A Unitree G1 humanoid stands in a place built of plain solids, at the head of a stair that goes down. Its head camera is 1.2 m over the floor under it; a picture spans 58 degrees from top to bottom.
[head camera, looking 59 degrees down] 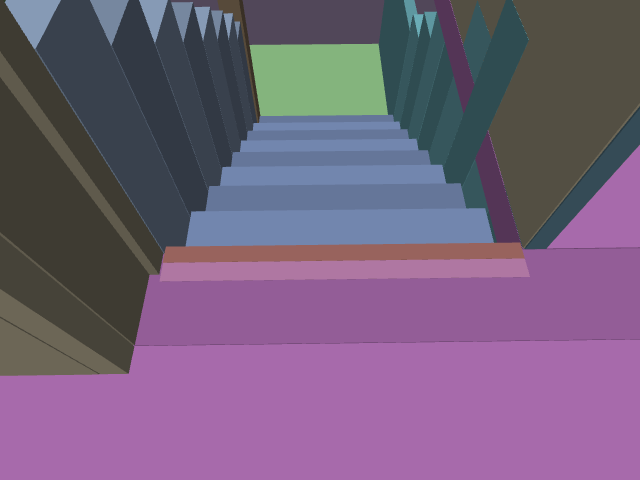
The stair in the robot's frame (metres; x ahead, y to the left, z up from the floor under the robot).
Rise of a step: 0.17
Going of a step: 0.26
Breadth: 1.14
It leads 1 degrees to the left of straight ahead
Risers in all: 9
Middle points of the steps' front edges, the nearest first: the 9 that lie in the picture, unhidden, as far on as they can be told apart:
0.71 -0.08 0.00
0.97 -0.07 -0.17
1.22 -0.07 -0.35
1.48 -0.07 -0.52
1.74 -0.06 -0.69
2.01 -0.06 -0.87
2.26 -0.05 -1.04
2.53 -0.05 -1.22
2.78 -0.05 -1.39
